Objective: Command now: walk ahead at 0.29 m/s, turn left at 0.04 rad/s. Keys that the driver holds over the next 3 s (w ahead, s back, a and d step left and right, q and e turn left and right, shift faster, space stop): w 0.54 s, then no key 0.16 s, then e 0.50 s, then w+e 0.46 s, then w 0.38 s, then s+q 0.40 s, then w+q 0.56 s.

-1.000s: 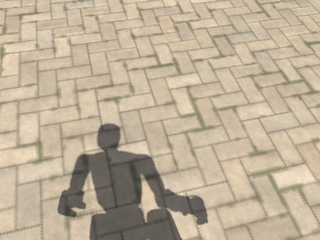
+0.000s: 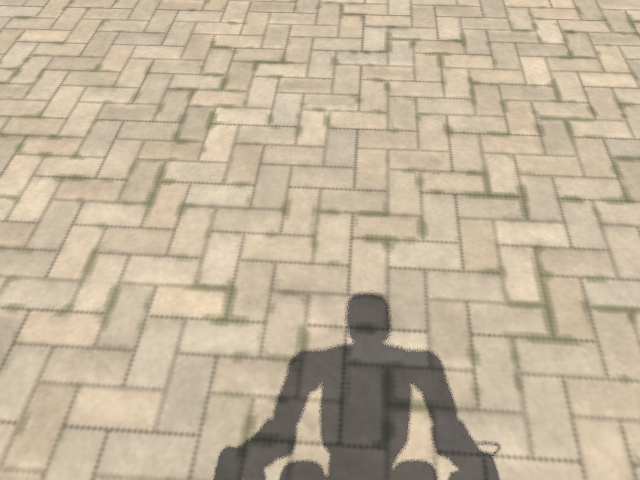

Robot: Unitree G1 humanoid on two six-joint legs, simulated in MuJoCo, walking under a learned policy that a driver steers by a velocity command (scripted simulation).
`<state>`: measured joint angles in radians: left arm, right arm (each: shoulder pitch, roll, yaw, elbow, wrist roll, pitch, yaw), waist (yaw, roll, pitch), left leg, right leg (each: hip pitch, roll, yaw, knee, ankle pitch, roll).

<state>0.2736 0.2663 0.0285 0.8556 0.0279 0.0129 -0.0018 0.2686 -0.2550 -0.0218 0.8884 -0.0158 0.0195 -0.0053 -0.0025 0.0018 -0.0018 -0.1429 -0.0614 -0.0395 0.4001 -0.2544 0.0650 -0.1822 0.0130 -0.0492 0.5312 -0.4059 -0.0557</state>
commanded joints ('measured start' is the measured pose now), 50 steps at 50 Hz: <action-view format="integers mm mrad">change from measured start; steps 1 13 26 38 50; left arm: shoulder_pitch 207 246 290 26 122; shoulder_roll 89 69 46 -19 156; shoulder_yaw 24 14 6 4 61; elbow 38 112 130 83 44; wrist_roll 4 -16 -32 -6 13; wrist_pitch -42 -100 -93 -36 -64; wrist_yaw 13 -4 2 -7 19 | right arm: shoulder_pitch -143 -256 205 36 105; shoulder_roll -102 -64 -241 -55 -92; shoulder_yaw -32 -15 -76 -5 -39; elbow -79 -100 18 83 49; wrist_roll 6 -26 -22 -3 1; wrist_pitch -27 -47 -73 -116 -56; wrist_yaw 2 52 7 -1 -53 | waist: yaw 121 52 -115 48 67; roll -19 -88 153 81 -165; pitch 59 139 -321 26 -122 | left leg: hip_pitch -392 -629 468 -49 -127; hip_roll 139 113 482 220 146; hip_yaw -167 111 -719 104 208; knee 9 517 -123 -161 632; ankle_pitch -310 124 -156 854 247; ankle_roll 81 -49 276 117 -4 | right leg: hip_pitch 343 233 -361 -252 130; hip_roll -73 -186 68 -50 -245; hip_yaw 121 163 98 27 314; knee -239 -427 822 344 -68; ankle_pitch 19 485 -97 257 924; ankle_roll -63 -126 -30 26 -174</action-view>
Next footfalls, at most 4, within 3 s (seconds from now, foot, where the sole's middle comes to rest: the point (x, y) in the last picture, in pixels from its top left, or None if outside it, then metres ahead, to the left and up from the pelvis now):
0.02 right None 0.01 -0.09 -0.78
0.48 left None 0.36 0.08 -0.78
0.98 right None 0.50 -0.07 -0.78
1.46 left None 0.50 0.12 -0.78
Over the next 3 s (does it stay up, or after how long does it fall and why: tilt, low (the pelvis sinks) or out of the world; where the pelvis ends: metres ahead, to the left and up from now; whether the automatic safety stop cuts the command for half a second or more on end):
stays up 0.78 -0.21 0.00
